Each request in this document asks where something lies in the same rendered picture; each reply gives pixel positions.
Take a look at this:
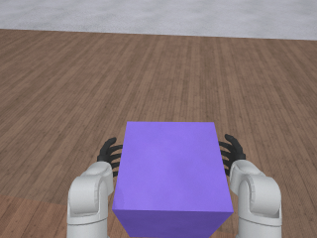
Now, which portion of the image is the left robot forearm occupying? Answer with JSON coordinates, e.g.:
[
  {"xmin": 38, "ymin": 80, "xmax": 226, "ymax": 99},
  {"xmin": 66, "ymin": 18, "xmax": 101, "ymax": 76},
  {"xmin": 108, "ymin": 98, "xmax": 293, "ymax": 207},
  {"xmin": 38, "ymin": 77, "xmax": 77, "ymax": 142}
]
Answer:
[{"xmin": 66, "ymin": 161, "xmax": 114, "ymax": 238}]

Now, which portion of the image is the right robot forearm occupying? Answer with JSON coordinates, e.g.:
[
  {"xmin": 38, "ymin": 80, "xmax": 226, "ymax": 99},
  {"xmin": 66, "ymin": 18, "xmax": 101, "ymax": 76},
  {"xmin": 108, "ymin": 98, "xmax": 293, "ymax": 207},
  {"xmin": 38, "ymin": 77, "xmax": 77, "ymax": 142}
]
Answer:
[{"xmin": 229, "ymin": 160, "xmax": 282, "ymax": 238}]

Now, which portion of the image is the robot left hand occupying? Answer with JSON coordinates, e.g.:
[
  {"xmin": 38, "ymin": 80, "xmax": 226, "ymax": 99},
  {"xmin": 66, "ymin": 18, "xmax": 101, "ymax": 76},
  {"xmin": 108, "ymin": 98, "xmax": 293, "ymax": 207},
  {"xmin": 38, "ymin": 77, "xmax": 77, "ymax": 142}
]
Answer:
[{"xmin": 96, "ymin": 137, "xmax": 123, "ymax": 177}]

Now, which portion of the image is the carton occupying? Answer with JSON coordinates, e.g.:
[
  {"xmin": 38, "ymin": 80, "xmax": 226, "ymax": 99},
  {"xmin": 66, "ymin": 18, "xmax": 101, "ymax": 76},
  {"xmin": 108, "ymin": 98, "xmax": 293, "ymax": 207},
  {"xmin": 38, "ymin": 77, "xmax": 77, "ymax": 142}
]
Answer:
[{"xmin": 112, "ymin": 121, "xmax": 234, "ymax": 238}]

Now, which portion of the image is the robot right hand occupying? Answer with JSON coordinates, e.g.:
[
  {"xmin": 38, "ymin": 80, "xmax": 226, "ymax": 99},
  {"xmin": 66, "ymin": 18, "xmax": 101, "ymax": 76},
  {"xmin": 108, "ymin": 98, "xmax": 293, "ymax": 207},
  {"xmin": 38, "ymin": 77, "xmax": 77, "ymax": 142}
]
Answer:
[{"xmin": 218, "ymin": 134, "xmax": 246, "ymax": 177}]

